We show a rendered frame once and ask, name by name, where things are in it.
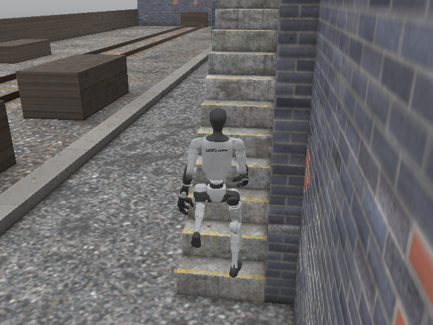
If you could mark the left robot shin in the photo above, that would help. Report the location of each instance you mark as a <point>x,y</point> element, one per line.
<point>199,215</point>

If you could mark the left robot forearm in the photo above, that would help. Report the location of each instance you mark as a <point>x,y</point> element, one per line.
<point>185,184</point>

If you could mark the right robot shin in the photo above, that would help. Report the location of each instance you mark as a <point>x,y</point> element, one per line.
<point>236,244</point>

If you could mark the left robot upper arm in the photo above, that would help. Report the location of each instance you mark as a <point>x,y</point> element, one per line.
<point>195,144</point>

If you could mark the right robot upper arm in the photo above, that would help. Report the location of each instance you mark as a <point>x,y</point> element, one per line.
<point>238,145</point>

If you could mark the left robot hand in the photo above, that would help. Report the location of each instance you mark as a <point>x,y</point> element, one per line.
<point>181,204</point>

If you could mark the right robot forearm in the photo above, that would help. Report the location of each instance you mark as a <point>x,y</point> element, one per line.
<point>244,177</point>

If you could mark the right robot hand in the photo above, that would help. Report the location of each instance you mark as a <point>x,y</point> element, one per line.
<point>240,184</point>

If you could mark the robot shin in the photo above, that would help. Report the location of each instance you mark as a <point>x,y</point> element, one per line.
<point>236,244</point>
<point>199,215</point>

